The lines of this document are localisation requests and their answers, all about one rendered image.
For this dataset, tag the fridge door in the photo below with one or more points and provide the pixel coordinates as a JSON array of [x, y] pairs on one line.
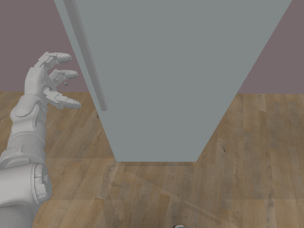
[[170, 68]]

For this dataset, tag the left robot upper arm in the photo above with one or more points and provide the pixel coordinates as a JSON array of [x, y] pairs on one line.
[[23, 189]]

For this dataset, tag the robot left hand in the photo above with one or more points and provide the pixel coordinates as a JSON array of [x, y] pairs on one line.
[[38, 81]]

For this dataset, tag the robot left forearm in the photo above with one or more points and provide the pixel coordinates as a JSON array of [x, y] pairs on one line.
[[27, 139]]

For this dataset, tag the handle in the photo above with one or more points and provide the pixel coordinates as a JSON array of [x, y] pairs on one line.
[[77, 25]]

